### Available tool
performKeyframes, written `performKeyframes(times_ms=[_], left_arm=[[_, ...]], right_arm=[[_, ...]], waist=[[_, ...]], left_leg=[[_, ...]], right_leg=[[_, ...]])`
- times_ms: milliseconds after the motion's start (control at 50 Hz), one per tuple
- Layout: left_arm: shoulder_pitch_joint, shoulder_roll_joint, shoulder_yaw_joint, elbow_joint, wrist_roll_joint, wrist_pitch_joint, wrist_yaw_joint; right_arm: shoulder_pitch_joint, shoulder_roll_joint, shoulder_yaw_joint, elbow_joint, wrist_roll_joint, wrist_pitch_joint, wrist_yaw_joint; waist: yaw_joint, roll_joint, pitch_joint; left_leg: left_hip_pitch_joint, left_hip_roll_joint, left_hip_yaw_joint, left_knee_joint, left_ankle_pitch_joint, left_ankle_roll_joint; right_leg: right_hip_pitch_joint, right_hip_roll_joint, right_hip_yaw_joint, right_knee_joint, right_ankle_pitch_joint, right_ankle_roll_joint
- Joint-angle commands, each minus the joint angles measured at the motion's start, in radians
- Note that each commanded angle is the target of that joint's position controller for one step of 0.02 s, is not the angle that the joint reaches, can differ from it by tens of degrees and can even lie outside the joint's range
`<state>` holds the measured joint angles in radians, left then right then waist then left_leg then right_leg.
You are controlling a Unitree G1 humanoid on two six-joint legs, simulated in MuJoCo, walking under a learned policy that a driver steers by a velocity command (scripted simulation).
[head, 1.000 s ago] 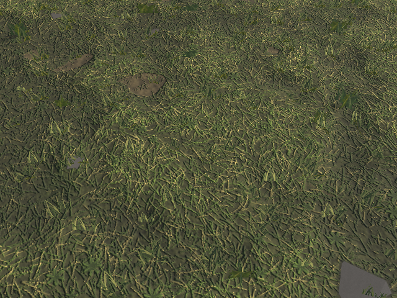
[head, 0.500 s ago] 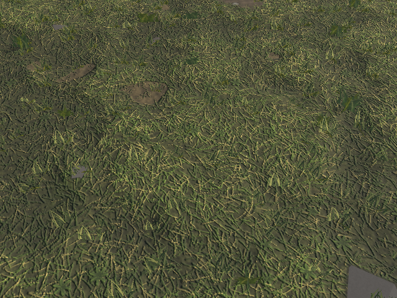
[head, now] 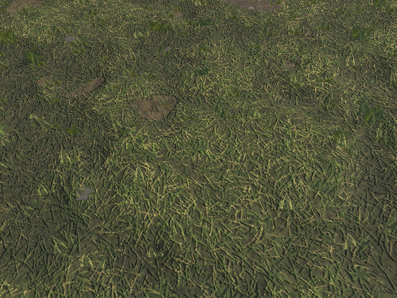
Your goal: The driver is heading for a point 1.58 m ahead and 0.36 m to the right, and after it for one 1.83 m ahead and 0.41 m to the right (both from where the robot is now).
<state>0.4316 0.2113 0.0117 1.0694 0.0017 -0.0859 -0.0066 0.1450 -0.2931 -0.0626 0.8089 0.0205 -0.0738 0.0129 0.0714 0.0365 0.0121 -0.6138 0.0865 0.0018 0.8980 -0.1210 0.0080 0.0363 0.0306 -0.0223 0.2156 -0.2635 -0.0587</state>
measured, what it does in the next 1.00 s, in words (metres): walks ahead, turning right: left foot, then right foot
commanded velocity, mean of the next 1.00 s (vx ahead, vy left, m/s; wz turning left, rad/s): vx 0.48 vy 0.00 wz -0.28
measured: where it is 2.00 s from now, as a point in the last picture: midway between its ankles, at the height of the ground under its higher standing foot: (269, 211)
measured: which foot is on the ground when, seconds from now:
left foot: up 0.00-0.20, down 0.22-0.78, up 0.80-1.00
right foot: down 0.00-0.22, up 0.24-0.76, down 0.78-1.00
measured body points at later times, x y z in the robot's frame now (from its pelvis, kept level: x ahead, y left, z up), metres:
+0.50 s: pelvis +0.29 +0.05 +0.00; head +0.30 +0.04 +0.45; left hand +0.41 +0.32 -0.12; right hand +0.31 -0.22 -0.14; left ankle +0.28 +0.13 -0.75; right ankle +0.37 -0.13 -0.67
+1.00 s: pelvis +0.57 -0.06 +0.00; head +0.60 -0.08 +0.44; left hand +0.74 +0.18 -0.11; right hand +0.64 -0.37 -0.11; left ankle +0.67 +0.11 -0.67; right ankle +0.56 -0.12 -0.75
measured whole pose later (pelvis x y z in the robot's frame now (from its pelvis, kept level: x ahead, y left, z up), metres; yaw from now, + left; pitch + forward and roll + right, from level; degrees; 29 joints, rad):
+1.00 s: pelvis +0.57 -0.06 +0.00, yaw -20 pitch +2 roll +0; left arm 0.30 0.27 0.07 0.75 -0.01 -0.06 -0.02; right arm 0.11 -0.30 -0.05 0.78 -0.01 -0.11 0.00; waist 0.03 0.03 0.05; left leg -0.60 0.10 -0.07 1.03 -0.28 -0.02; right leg -0.23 0.11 0.05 0.36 -0.15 -0.11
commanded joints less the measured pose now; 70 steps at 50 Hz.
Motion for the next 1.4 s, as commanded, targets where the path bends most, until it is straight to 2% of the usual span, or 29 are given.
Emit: performKeyframes(times_ms=[20, 140, 180, 220, 240, 260, 280, 300, 340, 440, 560, 660, 720, 760, 780, 800, 820, 840, 880, 900, 980, 1080, 1180, 1240, 1260, 1280, 1300, 1340, 1400], left_arm=[[0.017, 0.178, 0.026, -0.047, 0.001, -0.001, 0.02], [0.069, 0.195, 0.04, -0.034, -0.017, 0.007, 0.026], [0.042, 0.222, 0.052, -0.047, -0.01, 0.016, 0.028], [0.012, 0.221, 0.053, -0.066, 0.003, 0.033, 0.028], [0.028, 0.173, 0.035, -0.094, 0.024, 0.031, 0.028], [0.176, 0.017, -0.003, -0.088, 0.006, 0.009, 0.011], [0.065, 0.147, 0.026, -0.097, -0.026, -0.019, 0.003], [-0.045, 0.195, 0.043, -0.139, -0.054, -0.035, 0.001], [-0.094, 0.171, 0.049, -0.143, -0.044, -0.032, 0.015], [-0.098, 0.114, 0.052, -0.172, -0.033, 0.029, 0.024], [-0.291, 0.102, 0.045, -0.255, -0.017, 0.013, -0.002], [-0.442, 0.09, 0.032, -0.351, -0.021, 0.012, -0.036], [-0.417, 0.128, 0.048, -0.39, -0.025, 0.017, -0.057], [-0.2, 0.201, 0.092, -0.353, -0.029, 0.023, -0.055], [-0.023, 0.281, 0.131, -0.314, -0.03, 0.03, -0.037], [0.004, 0.392, 0.155, -0.313, -0.033, 0.034, -0.024], [0.023, 0.325, 0.131, -0.343, -0.021, 0.024, -0.024], [-0.012, 0.267, 0.115, -0.341, -0.01, 0.016, -0.023], [-0.148, 0.206, 0.098, -0.372, -0.013, 0.009, -0.021], [-0.193, 0.177, 0.087, -0.392, -0.003, 0.007, -0.019], [-0.183, 0.217, 0.097, -0.401, -0.013, 0.005, 0.0], [-0.11, 0.237, 0.105, -0.388, -0.022, 0.021, 0.022], [-0.056, 0.218, 0.102, -0.365, -0.023, 0.034, 0.029], [-0.082, 0.191, 0.093, -0.371, -0.014, 0.05, 0.039], [-0.092, 0.155, 0.078, -0.394, -0.004, 0.048, 0.038], [0.033, 0.112, 0.062, -0.395, -0.003, 0.043, 0.038], [0.136, 0.143, 0.059, -0.383, -0.014, 0.039, 0.033], [-0.03, 0.239, 0.084, -0.387, -0.026, 0.062, 0.037], [-0.083, 0.166, 0.072, -0.404, -0.005, 0.098, 0.045]], right_arm=[[-0.194, 0.005, 0.015, -0.116, 0.002, -0.016, 0.01], [-0.302, -0.026, 0.016, -0.163, 0.012, -0.029, 0.038], [-0.221, -0.071, -0.004, -0.146, 0.008, -0.03, 0.037], [0.078, -0.142, -0.043, -0.058, 0.01, -0.021, 0.019], [0.258, -0.208, -0.059, -0.016, -0.005, -0.012, 0.005], [0.277, -0.224, -0.055, 0.009, -0.015, -0.015, 0.02], [0.23, -0.122, -0.03, 0.009, -0.008, -0.018, 0.02], [0.134, -0.094, -0.02, -0.001, -0.006, -0.023, 0.018], [0.022, -0.056, -0.01, -0.01, -0.022, -0.04, 0.023], [0.031, -0.059, -0.012, 0.048, -0.031, -0.063, 0.017], [0.081, -0.108, -0.018, 0.073, -0.031, -0.055, -0.016], [0.187, -0.134, -0.025, 0.112, -0.013, -0.018, -0.024], [0.163, -0.169, -0.036, 0.097, -0.009, 0.012, -0.031], [0.13, -0.181, -0.038, 0.077, -0.011, 0.032, -0.043], [0.136, -0.166, -0.028, 0.055, -0.019, 0.029, -0.048], [0.233, -0.011, 0.019, 0.005, -0.048, -0.001, -0.028], [0.161, -0.074, 0.014, -0.007, -0.016, -0.049, -0.011], [0.061, -0.125, -0.001, -0.04, 0.021, -0.076, 0.001], [0.029, -0.117, -0.001, -0.041, -0.002, -0.089, -0.009], [0.044, -0.13, -0.011, -0.036, -0.015, -0.076, -0.012], [0.03, -0.085, -0.007, -0.062, -0.038, -0.034, -0.016], [-0.156, -0.048, 0.009, -0.122, -0.028, -0.037, -0.009], [-0.202, -0.097, -0.005, -0.151, -0.02, -0.056, 0.009], [-0.079, -0.122, -0.022, -0.12, -0.046, -0.076, 0.009], [0.015, -0.162, -0.031, -0.112, -0.067, -0.084, 0.007], [0.119, -0.221, -0.044, -0.101, -0.082, -0.075, 0.003], [0.179, -0.198, -0.046, -0.07, -0.042, -0.053, 0.013], [0.074, -0.103, -0.016, -0.102, -0.024, -0.027, 0.012], [-0.053, -0.045, 0.015, -0.087, -0.045, -0.015, 0.016]], waist=[[0.018, -0.117, 0.11], [-0.002, -0.125, 0.138], [-0.068, -0.157, 0.05], [-0.219, -0.161, -0.14], [-0.257, -0.025, -0.29], [-0.152, 0.253, -0.441], [-0.19, 0.136, -0.316], [-0.163, 0.093, -0.142], [-0.096, -0.035, -0.03], [-0.041, 0.023, 0.036], [-0.097, -0.011, 0.063], [-0.153, -0.025, 0.089], [-0.106, 0.022, 0.037], [0.02, 0.04, -0.093], [0.095, -0.028, -0.191], [-0.004, -0.29, -0.285], [0.042, -0.21, -0.414], [0.06, -0.164, -0.285], [-0.025, -0.027, -0.117], [-0.063, -0.038, -0.094], [-0.092, -0.054, -0.045], [-0.021, -0.108, -0.012], [-0.01, -0.139, -0.008], [-0.075, -0.161, -0.07], [-0.114, -0.122, -0.186], [-0.1, 0.094, -0.336], [-0.091, 0.265, -0.445], [-0.116, 0.053, -0.23], [-0.04, 0.061, -0.086]], left_leg=[[-0.069, -0.021, 0.044, -0.197, 0.128, -0.019], [-0.006, -0.054, 0.035, -0.383, 0.148, 0.039], [0.126, -0.098, 0.055, -0.379, 0.088, 0.076], [0.525, -0.117, 0.062, -0.384, 0.095, 0.137], [0.857, 0.091, -0.187, -0.342, 0.045, 0.197], [1.106, 0.312, -0.708, -0.509, -0.231, 0.365], [0.996, 0.27, -0.733, -0.613, -0.327, 0.314], [0.829, 0.241, -0.566, -0.643, -0.261, 0.273], [0.565, 0.178, -0.335, -0.7, -0.017, 0.236], [0.386, 0.139, -0.11, -0.816, 0.048, 0.225], [0.451, 0.104, 0.076, -0.828, 0.158, 0.178], [0.68, 0.17, 0.124, -0.748, 0.252, 0.16], [0.76, 0.195, 0.162, -0.593, 0.615, 0.126], [0.701, 0.161, 0.206, -0.279, 0.835, 0.086], [0.489, 0.12, 0.211, 0.003, 0.634, 0.044], [0.018, -0.081, 0.167, 0.375, -0.249, -0.025], [-0.126, -0.139, -0.073, 0.523, -0.466, -0.013], [-0.219, -0.078, -0.11, 0.521, -0.382, 0.016], [-0.136, 0.003, -0.093, 0.34, -0.247, 0.023], [-0.057, 0.027, -0.098, 0.285, -0.216, 0.016], [0.001, 0.019, -0.064, 0.1, -0.12, -0.051], [0.079, -0.055, -0.043, -0.282, 0.195, -0.073], [0.108, -0.076, -0.076, -0.416, 0.179, -0.036], [0.271, -0.097, -0.028, -0.503, 0.216, 0.029], [0.489, 0.01, -0.1, -0.447, 0.46, 0.082], [0.848, 0.242, -0.363, -0.373, 0.763, 0.241], [0.967, 0.374, -0.632, -0.422, 0.669, 0.351], [0.731, 0.282, -0.458, -0.485, 0.382, 0.266], [0.389, 0.149, -0.236, -0.572, 0.404, 0.21]], right_leg=[[-0.056, -0.201, 0.112, -0.118, 0.375, -0.1], [0.056, -0.274, 0.088, -0.08, 0.493, -0.101], [0.114, -0.287, 0.076, 0.046, 0.824, -0.08], [0.012, -0.234, 0.037, 0.398, 0.988, -0.04], [-0.244, -0.166, 0.016, 0.72, 0.601, -0.023], [-0.581, 0.038, 0.091, 1.043, -0.275, 0.023], [-0.684, -0.01, 0.184, 1.144, -0.293, 0.001], [-0.733, -0.059, 0.147, 1.14, -0.199, -0.012], [-0.644, -0.141, 0.123, 1.046, -0.053, -0.002], [-0.618, -0.191, 0.141, 0.911, 0.037, 0.031], [-0.671, -0.158, 0.08, 0.554, 0.364, 0.048], [-0.76, -0.134, 0.019, 0.413, 0.3, 0.017], [-0.673, -0.071, -0.05, 0.394, 0.142, -0.031], [-0.373, 0.016, -0.094, 0.355, 0.123, -0.086], [-0.064, -0.036, 0.042, 0.324, 0.143, -0.139], [0.304, -0.3, 0.593, 0.263, 0.005, -0.322], [0.405, -0.383, 0.889, 0.102, -0.059, -0.382], [0.337, -0.348, 0.733, 0.085, 0.001, -0.321], [0.033, -0.263, 0.491, 0.074, 0.204, -0.256], [-0.069, -0.233, 0.429, 0.051, 0.289, -0.244], [-0.235, -0.183, 0.322, -0.003, 0.419, -0.249], [-0.296, -0.106, 0.258, 0.017, 0.272, -0.167], [-0.167, -0.161, 0.364, 0.128, 0.237, -0.136], [-0.1, -0.118, 0.355, 0.325, 0.517, -0.074], [-0.173, -0.066, 0.319, 0.497, 0.46, -0.031], [-0.449, 0.052, 0.239, 0.823, 0.014, 0.043], [-0.617, 0.095, 0.219, 1.047, -0.445, 0.082], [-0.698, 0.01, 0.213, 1.129, -0.332, 0.104], [-0.521, -0.075, 0.15, 0.865, -0.237, 0.111]])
